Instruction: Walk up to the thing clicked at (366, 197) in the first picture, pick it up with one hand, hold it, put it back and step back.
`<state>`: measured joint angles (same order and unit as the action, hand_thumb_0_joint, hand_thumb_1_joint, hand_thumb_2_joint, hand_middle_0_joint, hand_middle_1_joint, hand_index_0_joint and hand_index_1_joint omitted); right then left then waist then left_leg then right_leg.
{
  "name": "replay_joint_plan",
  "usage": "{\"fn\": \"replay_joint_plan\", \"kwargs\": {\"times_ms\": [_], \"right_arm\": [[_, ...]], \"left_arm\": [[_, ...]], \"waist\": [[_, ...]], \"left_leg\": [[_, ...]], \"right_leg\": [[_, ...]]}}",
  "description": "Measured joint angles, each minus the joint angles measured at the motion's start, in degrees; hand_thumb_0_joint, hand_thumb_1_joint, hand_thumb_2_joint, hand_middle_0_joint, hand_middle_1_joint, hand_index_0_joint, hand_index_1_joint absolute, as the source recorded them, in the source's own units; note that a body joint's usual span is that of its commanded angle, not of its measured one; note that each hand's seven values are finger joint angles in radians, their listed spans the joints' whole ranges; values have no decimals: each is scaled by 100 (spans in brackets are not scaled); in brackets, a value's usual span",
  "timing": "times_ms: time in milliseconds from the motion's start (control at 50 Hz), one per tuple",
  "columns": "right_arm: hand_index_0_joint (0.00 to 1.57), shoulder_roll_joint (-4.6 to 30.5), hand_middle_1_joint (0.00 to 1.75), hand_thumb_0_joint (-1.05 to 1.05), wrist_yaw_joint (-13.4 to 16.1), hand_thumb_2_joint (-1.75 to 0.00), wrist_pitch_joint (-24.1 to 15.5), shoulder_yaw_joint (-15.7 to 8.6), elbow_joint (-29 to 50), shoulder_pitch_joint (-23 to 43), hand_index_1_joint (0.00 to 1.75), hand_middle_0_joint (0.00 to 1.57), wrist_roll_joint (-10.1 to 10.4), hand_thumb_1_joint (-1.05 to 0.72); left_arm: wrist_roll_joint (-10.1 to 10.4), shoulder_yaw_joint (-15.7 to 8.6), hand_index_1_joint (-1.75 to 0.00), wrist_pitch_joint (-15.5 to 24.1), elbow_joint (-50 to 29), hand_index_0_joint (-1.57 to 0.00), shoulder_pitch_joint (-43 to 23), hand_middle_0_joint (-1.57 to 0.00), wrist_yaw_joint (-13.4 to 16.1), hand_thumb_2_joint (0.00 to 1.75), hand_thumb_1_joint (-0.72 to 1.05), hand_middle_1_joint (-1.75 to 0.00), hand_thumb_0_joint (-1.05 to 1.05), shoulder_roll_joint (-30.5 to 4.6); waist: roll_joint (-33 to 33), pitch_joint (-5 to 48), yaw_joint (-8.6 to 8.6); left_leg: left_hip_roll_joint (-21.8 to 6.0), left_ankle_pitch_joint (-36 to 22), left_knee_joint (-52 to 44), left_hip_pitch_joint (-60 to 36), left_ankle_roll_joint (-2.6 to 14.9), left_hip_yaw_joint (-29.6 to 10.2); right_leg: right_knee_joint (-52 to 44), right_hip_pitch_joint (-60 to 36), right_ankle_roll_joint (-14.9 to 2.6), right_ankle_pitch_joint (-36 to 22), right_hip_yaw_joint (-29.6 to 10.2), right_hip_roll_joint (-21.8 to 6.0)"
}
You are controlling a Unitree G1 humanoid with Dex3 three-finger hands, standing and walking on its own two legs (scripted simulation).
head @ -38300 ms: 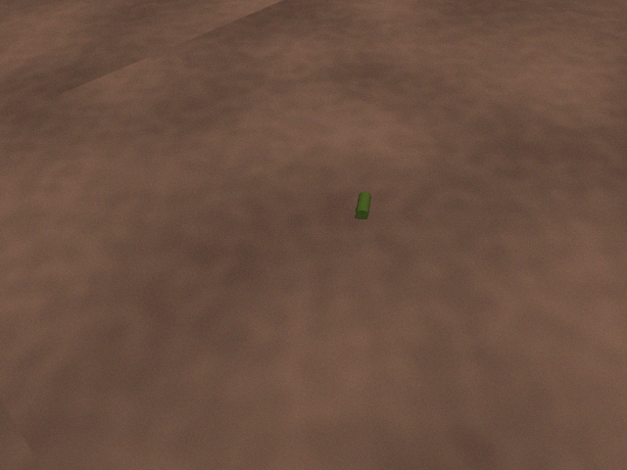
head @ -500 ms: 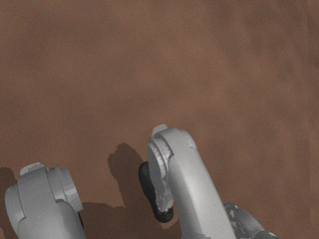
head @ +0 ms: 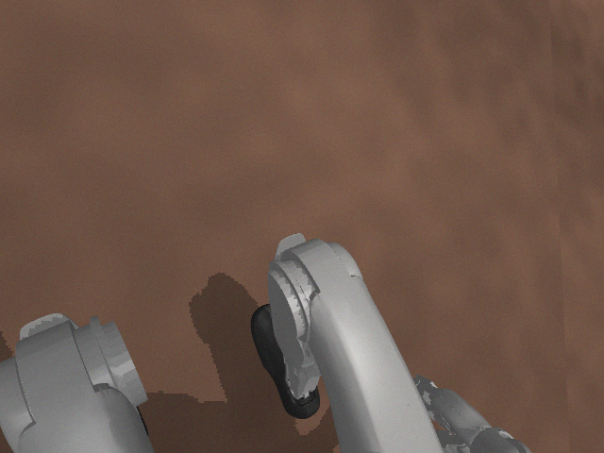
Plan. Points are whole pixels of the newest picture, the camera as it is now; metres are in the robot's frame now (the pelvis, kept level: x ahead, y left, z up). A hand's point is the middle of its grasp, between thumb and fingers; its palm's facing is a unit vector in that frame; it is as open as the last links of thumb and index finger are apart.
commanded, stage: open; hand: left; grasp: from above
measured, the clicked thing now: out of the picture +0.45 +0.34 -0.27
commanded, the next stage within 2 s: withdraw in 0.92 s
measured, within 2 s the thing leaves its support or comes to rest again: neither
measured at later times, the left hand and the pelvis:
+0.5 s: hand out of the picture +0.45 +0.34 -0.23, palm faces -0.46 -0.10 -0.88, open 10.7 cm; pelvis +0.00 +0.00 +0.00, yaw +0 degrees
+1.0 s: hand out of the picture +0.44 +0.34 -0.23, palm faces -0.46 -0.11 -0.88, open 13.1 cm; pelvis +0.00 +0.00 +0.00, yaw -1 degrees
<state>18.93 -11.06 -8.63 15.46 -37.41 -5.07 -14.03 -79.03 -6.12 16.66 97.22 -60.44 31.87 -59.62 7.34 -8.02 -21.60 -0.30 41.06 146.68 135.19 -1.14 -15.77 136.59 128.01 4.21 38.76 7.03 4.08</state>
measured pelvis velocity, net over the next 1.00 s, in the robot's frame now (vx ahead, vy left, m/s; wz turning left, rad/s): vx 0.00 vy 0.00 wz -0.01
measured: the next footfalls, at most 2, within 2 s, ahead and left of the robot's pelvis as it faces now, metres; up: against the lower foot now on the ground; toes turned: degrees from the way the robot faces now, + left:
none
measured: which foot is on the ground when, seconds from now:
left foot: down 0.00-1.00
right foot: down 0.00-1.00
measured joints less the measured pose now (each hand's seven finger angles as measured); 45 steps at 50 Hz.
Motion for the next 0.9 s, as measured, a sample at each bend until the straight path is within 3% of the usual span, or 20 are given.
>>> {"fn": "replay_joint_plan", "kwargs": {"times_ms": [220, 900], "right_arm": [[20, 11, 30, 0, -38, -90, -61, 85, -31, -40, 30, 20, -17, -90], [20, 51, 30, 0, -50, -90, -80, 128, 84, 0, 30, 20, 23, -90]], "left_arm": [[34, 76, -33, 18, 59, -78, -12, -76, 91, 30, 26, -36, -1, -53], [169, 191, -82, -13, -116, -28, 3, -27, -84, 79, -27, -82, 0, -64]], "waist": [[28, 14, -2], [19, -19, 23]], "left_leg": [[-3, -13, 2, -14, -6, -30], [3, -43, -36, -11, 30, -51]], "right_leg": [[-19, -16, -26, -29, 29, 6], [-105, -65, -25, -59, 67, -9]]}}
